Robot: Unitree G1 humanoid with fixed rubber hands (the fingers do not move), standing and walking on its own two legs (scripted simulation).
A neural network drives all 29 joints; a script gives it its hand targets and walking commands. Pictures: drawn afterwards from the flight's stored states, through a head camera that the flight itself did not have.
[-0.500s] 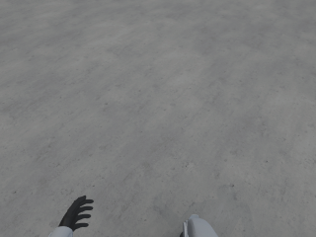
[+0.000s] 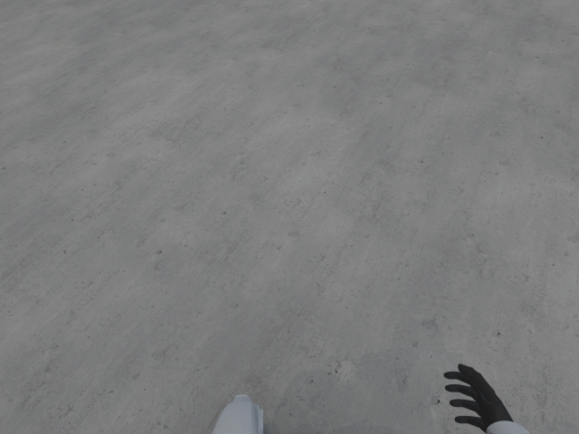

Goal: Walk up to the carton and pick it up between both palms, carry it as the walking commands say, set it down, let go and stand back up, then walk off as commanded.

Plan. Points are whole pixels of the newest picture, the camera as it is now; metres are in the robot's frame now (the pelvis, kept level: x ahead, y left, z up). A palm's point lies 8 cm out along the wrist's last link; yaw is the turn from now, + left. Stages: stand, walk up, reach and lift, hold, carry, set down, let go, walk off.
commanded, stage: walk off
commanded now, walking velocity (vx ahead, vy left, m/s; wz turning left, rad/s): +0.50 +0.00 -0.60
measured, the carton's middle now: out of the picture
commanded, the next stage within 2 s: stand in 0.54 s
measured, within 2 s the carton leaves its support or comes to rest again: neither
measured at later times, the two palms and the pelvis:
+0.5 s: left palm (221, 229) +0.51 +0.21 -0.10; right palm out of the picture +0.14 -0.21 -0.11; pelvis +0.26 +0.04 +0.00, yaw -19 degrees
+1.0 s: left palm (266, 221) +0.55 +0.13 -0.13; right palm (511, 315) +0.36 -0.32 -0.14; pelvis +0.40 -0.07 +0.00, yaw -26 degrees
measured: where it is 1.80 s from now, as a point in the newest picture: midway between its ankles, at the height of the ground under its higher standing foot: (337, 366)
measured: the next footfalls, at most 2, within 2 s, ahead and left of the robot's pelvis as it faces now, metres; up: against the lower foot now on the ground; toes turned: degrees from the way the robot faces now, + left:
left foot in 0.18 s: +0.27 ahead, +0.16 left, +0.00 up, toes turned -4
right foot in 0.66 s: +0.44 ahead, -0.17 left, +0.00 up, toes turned -30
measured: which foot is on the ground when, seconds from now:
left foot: up 0.00-0.16, down 0.18-0.66, up 0.68-1.00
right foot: down 0.00-0.20, up 0.22-0.64, down 0.66-1.00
